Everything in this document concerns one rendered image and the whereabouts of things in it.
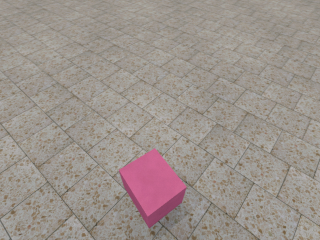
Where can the carton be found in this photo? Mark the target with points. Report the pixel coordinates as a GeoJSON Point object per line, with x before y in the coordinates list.
{"type": "Point", "coordinates": [153, 186]}

